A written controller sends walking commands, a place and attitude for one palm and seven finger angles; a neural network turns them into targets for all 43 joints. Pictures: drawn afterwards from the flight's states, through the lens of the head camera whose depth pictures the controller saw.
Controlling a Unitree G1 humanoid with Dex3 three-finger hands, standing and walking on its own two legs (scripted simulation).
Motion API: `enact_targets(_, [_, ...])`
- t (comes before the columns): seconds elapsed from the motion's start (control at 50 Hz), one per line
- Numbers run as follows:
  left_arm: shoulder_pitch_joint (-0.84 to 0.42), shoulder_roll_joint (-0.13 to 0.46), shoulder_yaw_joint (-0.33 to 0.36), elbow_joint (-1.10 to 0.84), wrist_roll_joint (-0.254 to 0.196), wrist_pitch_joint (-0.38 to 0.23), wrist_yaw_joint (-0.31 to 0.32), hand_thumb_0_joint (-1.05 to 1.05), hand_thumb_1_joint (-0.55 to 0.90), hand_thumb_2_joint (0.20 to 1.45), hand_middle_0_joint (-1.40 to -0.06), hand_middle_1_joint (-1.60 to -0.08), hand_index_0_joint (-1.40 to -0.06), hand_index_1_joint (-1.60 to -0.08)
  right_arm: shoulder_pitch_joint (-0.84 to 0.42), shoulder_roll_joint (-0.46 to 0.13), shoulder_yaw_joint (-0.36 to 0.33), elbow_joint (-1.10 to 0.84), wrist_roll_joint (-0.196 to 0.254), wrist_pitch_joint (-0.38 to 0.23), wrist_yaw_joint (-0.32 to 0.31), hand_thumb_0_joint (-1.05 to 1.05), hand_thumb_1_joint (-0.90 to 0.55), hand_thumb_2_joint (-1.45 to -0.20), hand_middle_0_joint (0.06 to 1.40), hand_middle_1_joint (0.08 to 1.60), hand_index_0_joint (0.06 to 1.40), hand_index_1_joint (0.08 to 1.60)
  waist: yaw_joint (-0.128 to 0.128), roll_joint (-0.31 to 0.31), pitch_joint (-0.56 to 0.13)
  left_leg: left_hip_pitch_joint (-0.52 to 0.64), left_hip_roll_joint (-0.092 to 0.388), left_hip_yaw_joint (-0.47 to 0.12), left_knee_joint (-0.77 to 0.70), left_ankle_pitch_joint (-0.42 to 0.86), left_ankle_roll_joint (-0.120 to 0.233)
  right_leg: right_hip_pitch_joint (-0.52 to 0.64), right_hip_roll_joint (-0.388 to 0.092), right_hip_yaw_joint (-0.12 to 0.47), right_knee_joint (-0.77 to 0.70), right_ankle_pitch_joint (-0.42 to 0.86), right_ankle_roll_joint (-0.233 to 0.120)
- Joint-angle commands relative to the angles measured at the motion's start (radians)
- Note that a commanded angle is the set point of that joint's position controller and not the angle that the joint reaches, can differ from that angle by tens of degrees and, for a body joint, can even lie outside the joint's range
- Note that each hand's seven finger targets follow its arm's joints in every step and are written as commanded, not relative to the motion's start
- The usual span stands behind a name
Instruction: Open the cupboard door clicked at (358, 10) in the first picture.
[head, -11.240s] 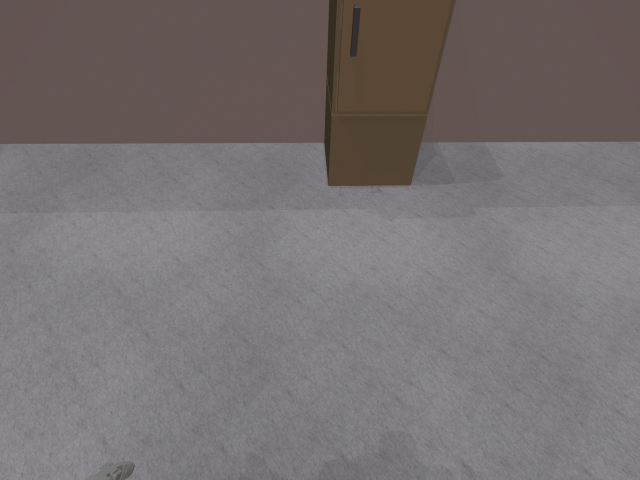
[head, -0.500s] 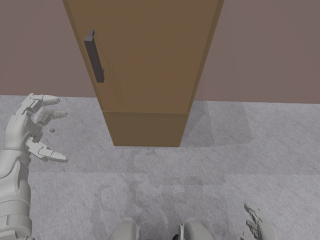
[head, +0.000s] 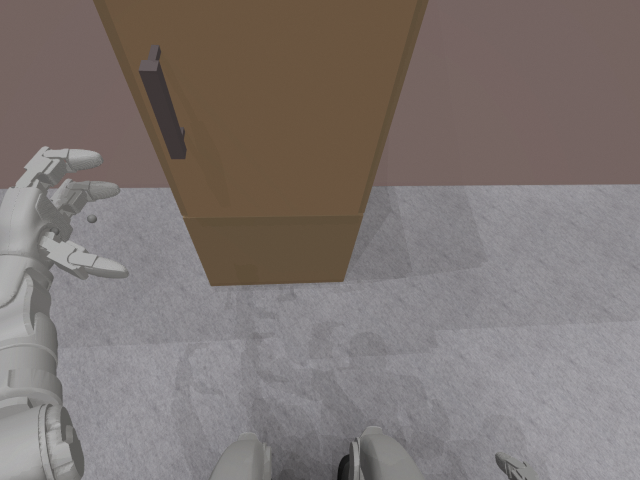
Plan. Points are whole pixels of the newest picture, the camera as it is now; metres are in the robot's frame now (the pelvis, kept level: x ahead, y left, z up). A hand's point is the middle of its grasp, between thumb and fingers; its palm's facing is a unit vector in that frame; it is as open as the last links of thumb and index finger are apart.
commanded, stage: move the hooked fingers beside the handle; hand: left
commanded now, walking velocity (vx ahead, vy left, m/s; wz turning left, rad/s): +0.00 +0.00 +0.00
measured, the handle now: (167, 106) +0.61 +0.23 +0.05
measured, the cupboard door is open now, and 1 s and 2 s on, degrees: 0 0 0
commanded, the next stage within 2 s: slide the fingers in behind the handle in 1.60 s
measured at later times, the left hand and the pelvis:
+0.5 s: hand (103, 165) +0.49 +0.28 +0.06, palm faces +0.06 -1.00 -0.02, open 14.0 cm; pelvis -0.01 +0.00 -0.02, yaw -1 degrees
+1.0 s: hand (110, 136) +0.56 +0.30 +0.04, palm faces +0.04 -1.00 -0.02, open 14.0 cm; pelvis +0.00 +0.02 -0.03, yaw -3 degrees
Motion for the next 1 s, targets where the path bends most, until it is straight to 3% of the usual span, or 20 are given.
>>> enact_targets(0.0, [-0.384, 0.328, 0.064, -0.134, -0.004, -0.072, 0.026, 0.0, -0.5, 0.3, -0.3, -1.2, -0.3, -1.2, 0.096, -0.176, -0.073, -0.082, -0.001, -0.016, -0.007, 0.0, -0.9, -0.9, 0.2, 0.3, 0.2, 0.3, 0.0, 0.109, -0.368, 0.202, -0.013, -0.05, -0.155, 0.326, -0.007, 0.182, 0.039, 0.023, -0.087, 0.189, -0.021])
enact_targets(0.08, [-0.487, 0.381, 0.073, -0.038, 0.027, -0.086, 0.03, 0.0, -0.5, 0.3, -0.3, -1.2, -0.3, -1.2, 0.109, -0.182, -0.066, -0.072, -0.005, 0.004, -0.006, 0.0, -0.9, -0.9, 0.2, 0.3, 0.2, 0.3, -0.022, 0.11, -0.351, 0.163, -0.013, -0.05, -0.139, 0.281, -0.002, 0.152, 0.04, 0.029, -0.082, 0.158, -0.02])
enact_targets(0.12, [-0.533, 0.407, 0.075, -0.027, 0.041, -0.097, 0.023, 0.0, -0.5, 0.3, -0.3, -1.2, -0.3, -1.2, 0.115, -0.186, -0.065, -0.07, -0.007, 0.011, -0.006, 0.0, -0.9, -0.9, 0.2, 0.3, 0.2, 0.3, -0.026, 0.128, -0.377, 0.165, -0.012, -0.053, -0.131, 0.282, 0.0, 0.147, 0.039, 0.032, -0.076, 0.157, -0.022])
enact_targets(0.14, [-0.57, 0.392, 0.053, -0.033, 0.043, -0.105, 0.018, 0.0, -0.5, 0.3, -0.3, -1.2, -0.3, -1.2, 0.119, -0.184, -0.064, -0.07, -0.009, 0.014, -0.006, 0.0, -0.9, -0.9, 0.2, 0.3, 0.2, 0.3, -0.032, 0.17, -0.398, 0.19, -0.012, -0.056, -0.124, 0.302, -0.003, 0.127, 0.04, 0.033, -0.068, 0.162, -0.025])
enact_targets(0.24, [-0.63, 0.402, 0.05, 0.026, 0.044, -0.104, 0.007, 0.0, -0.5, 0.3, -0.3, -1.2, -0.3, -1.2, 0.145, -0.194, -0.064, -0.047, -0.016, 0.031, -0.005, 0.0, -0.9, -0.9, 0.2, 0.3, 0.2, 0.3, -0.053, 0.171, -0.445, 0.227, -0.004, -0.075, -0.102, 0.346, -0.005, 0.076, 0.043, 0.023, -0.058, 0.164, -0.023])
enact_targets(0.3, [-0.689, 0.476, 0.078, 0.11, 0.055, -0.068, 0.007, 0.0, -0.5, 0.3, -0.3, -1.2, -0.3, -1.2, 0.154, -0.205, -0.054, -0.039, -0.013, 0.046, -0.01, 0.0, -0.9, -0.9, 0.2, 0.3, 0.2, 0.3, -0.073, 0.124, -0.4, 0.122, -0.006, -0.07, -0.092, 0.27, 0.007, 0.09, 0.04, 0.034, -0.065, 0.141, -0.013])
enact_targets(0.34, [-0.705, 0.531, 0.103, 0.11, 0.07, -0.061, 0.009, 0.0, -0.5, 0.3, -0.3, -1.2, -0.3, -1.2, 0.166, -0.208, -0.05, -0.046, -0.016, 0.052, -0.012, 0.0, -0.9, -0.9, 0.2, 0.3, 0.2, 0.3, -0.065, 0.136, -0.434, 0.114, -0.008, -0.069, -0.083, 0.298, 0.01, 0.112, 0.041, 0.036, -0.053, 0.169, -0.015])
enact_targets(0.36, [-0.709, 0.541, 0.099, 0.11, 0.083, -0.06, 0.009, 0.0, -0.5, 0.3, -0.3, -1.2, -0.3, -1.2, 0.173, -0.208, -0.048, -0.05, -0.018, 0.058, -0.01, 0.0, -0.9, -0.9, 0.2, 0.3, 0.2, 0.3, -0.062, 0.179, -0.462, 0.132, -0.009, -0.066, -0.081, 0.314, 0.006, 0.103, 0.04, 0.036, -0.049, 0.175, -0.015])
enact_targets(0.42, [-0.756, 0.61, 0.127, 0.112, 0.103, -0.067, 0.02, 0.0, -0.5, 0.3, -0.3, -1.2, -0.3, -1.2, 0.184, -0.21, -0.042, -0.051, -0.023, 0.069, -0.007, 0.0, -0.9, -0.9, 0.2, 0.3, 0.2, 0.3, -0.074, 0.171, -0.47, 0.101, -0.005, -0.065, -0.056, 0.324, 0.012, 0.104, 0.043, 0.041, -0.04, 0.187, -0.011])
enact_targets(0.48, [-0.804, 0.608, 0.109, 0.133, 0.109, -0.068, 0.016, 0.0, -0.5, 0.3, -0.3, -1.2, -0.3, -1.2, 0.197, -0.215, -0.039, -0.046, -0.026, 0.08, -0.005, 0.0, -0.9, -0.9, 0.2, 0.3, 0.2, 0.3, -0.096, 0.214, -0.477, 0.124, 0.0, -0.073, -0.046, 0.34, 0.009, 0.058, 0.047, 0.036, -0.036, 0.181, -0.012])
enact_targets(0.54, [-0.858, 0.643, 0.109, 0.184, 0.115, -0.046, 0.004, 0.0, -0.5, 0.3, -0.3, -1.2, -0.3, -1.2, 0.213, -0.224, -0.031, -0.041, -0.025, 0.089, -0.009, 0.0, -0.9, -0.9, 0.2, 0.3, 0.2, 0.3, -0.123, 0.185, -0.461, 0.08, 0.002, -0.081, -0.033, 0.316, 0.018, 0.048, 0.05, 0.034, -0.033, 0.169, -0.01])
enact_targets(0.58, [-0.862, 0.675, 0.116, 0.196, 0.128, -0.027, -0.005, 0.0, -0.5, 0.3, -0.3, -1.2, -0.3, -1.2, 0.228, -0.227, -0.027, -0.043, -0.027, 0.096, -0.009, 0.0, -0.9, -0.9, 0.2, 0.3, 0.2, 0.3, -0.116, 0.219, -0.498, 0.102, 0.004, -0.085, -0.029, 0.356, 0.014, 0.048, 0.05, 0.03, -0.025, 0.193, -0.011])
enact_targets(0.6, [-0.866, 0.66, 0.102, 0.191, 0.132, -0.022, -0.009, 0.0, -0.5, 0.3, -0.3, -1.2, -0.3, -1.2, 0.232, -0.226, -0.028, -0.044, -0.028, 0.1, -0.006, 0.0, -0.9, -0.9, 0.2, 0.3, 0.2, 0.3, -0.12, 0.26, -0.515, 0.126, 0.005, -0.085, -0.025, 0.378, 0.011, 0.028, 0.048, 0.028, -0.025, 0.199, -0.011])
enact_targets(0.7, [-0.951, 0.694, 0.104, 0.205, 0.147, 0.002, -0.004, 0.0, -0.5, 0.3, -0.3, -1.2, -0.3, -1.2, 0.261, -0.231, -0.02, -0.034, -0.034, 0.118, -0.002, 0.0, -0.9, -0.9, 0.2, 0.3, 0.2, 0.3, -0.154, 0.264, -0.517, 0.155, 0.018, -0.11, -0.002, 0.432, 0.008, -0.042, 0.056, 0.011, -0.014, 0.204, -0.009])
enact_targets(0.76, [-0.985, 0.75, 0.131, 0.176, 0.162, 0.0, 0.002, 0.0, -0.5, 0.3, -0.3, -1.2, -0.3, -1.2, 0.28, -0.235, -0.016, -0.035, -0.039, 0.127, 0.0, 0.0, -0.9, -0.9, 0.2, 0.3, 0.2, 0.3, -0.151, 0.319, -0.573, 0.194, 0.021, -0.113, 0.006, 0.492, 0.001, -0.045, 0.059, 0.007, -0.004, 0.231, -0.013])
enact_targets(0.78, [-0.995, 0.744, 0.123, 0.187, 0.169, 0.004, 0.006, 0.0, -0.5, 0.3, -0.3, -1.2, -0.3, -1.2, 0.284, -0.233, -0.015, -0.033, -0.041, 0.131, 0.002, 0.0, -0.9, -0.9, 0.2, 0.3, 0.2, 0.3, -0.158, 0.314, -0.572, 0.188, 0.021, -0.113, 0.015, 0.501, 0.002, -0.048, 0.06, 0.008, -0.003, 0.239, -0.012])
enact_targets(0.84, [-0.919, 0.735, 0.118, 0.228, 0.186, 0.022, 0.007, 0.0, -0.5, 0.3, -0.3, -1.2, -0.3, -1.2, 0.291, -0.231, -0.01, -0.045, -0.043, 0.144, 0.011, 0.0, -0.9, -0.9, 0.2, 0.3, 0.2, 0.3, -0.146, 0.323, -0.537, 0.204, 0.025, -0.124, 0.007, 0.537, -0.006, -0.075, 0.062, -0.007, 0.001, 0.232, -0.017])
enact_targets(0.92, [-0.856, 0.746, 0.141, 0.205, 0.175, 0.042, -0.006, 0.0, -0.5, 0.3, -0.3, -1.2, -0.3, -1.2, 0.296, -0.23, -0.014, -0.063, -0.043, 0.161, 0.019, 0.0, -0.9, -0.9, 0.2, 0.3, 0.2, 0.3, -0.135, 0.286, -0.563, 0.176, 0.027, -0.104, 0.013, 0.562, 0.004, -0.014, 0.065, -0.001, -0.004, 0.291, -0.009])
enact_targets(0.96, [-0.863, 0.789, 0.187, 0.132, 0.164, 0.026, -0.009, 0.0, -0.5, 0.3, -0.3, -1.2, -0.3, -1.2, 0.301, -0.231, -0.02, -0.069, -0.045, 0.164, 0.024, 0.0, -0.9, -0.9, 0.2, 0.3, 0.2, 0.3, -0.115, 0.323, -0.616, 0.224, 0.031, -0.113, 0.007, 0.625, -0.005, 0.005, 0.068, -0.004, 0.003, 0.314, -0.013])
enact_targets(0.98, [-0.852, 0.779, 0.192, 0.102, 0.157, 0.017, -0.009, 0.0, -0.5, 0.3, -0.3, -1.2, -0.3, -1.2, 0.302, -0.229, -0.025, -0.07, -0.046, 0.165, 0.028, 0.0, -0.9, -0.9, 0.2, 0.3, 0.2, 0.3, -0.109, 0.342, -0.64, 0.255, 0.032, -0.114, 0.007, 0.657, -0.009, 0.006, 0.069, -0.003, 0.0, 0.323, -0.014])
